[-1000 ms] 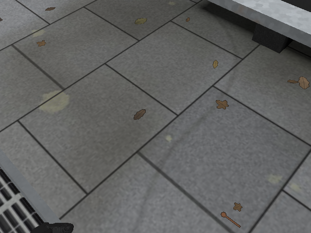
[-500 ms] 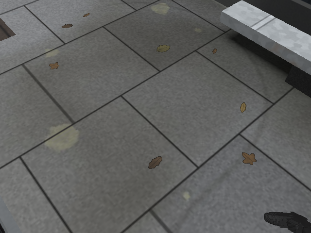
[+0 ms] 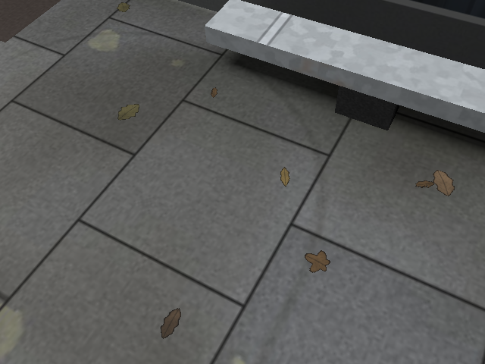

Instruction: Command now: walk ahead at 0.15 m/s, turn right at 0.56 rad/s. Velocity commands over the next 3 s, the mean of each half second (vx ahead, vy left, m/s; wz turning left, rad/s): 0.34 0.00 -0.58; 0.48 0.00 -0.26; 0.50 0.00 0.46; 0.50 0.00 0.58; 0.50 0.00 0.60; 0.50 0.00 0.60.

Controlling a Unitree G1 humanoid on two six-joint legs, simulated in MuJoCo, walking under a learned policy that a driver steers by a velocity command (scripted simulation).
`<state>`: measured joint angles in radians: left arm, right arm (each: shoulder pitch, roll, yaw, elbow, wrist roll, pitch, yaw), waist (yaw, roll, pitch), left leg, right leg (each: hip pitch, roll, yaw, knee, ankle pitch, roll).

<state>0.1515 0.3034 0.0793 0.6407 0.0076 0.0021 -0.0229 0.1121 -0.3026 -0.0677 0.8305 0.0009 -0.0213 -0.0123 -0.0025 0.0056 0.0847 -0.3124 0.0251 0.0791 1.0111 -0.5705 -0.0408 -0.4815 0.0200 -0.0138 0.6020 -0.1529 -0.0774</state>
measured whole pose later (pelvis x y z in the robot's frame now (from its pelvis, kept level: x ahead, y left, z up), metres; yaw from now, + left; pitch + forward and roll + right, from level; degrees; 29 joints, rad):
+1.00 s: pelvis +0.35 -0.11 +0.01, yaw -24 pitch +2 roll +0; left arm 0.17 0.25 0.05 0.64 0.01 -0.06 -0.02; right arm 0.35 -0.31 -0.05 0.89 0.04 -0.07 0.01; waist -0.04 0.03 0.05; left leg -0.41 0.09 -0.05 1.18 -0.37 0.00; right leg -0.32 0.00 -0.09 0.49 -0.19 -0.04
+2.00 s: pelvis +0.90 -0.23 +0.02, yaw +11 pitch +1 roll +0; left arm 0.16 0.29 0.04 0.74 0.01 -0.11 0.01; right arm 0.29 -0.32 -0.06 0.77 0.02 -0.04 -0.01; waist -0.02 0.04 0.03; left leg -0.37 -0.05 -0.10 1.14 -0.42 0.03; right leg -0.30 0.00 -0.04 0.45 -0.17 -0.01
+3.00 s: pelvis +1.35 -0.01 +0.06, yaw +48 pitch +0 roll -2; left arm 0.21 0.18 -0.05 0.49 0.04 -0.11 0.04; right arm 0.35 -0.29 -0.06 0.84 0.04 0.02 -0.02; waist 0.04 0.04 0.00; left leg -0.31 -0.19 -0.29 1.15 -0.23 0.11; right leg -0.85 -0.10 -0.10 1.48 -0.63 -0.02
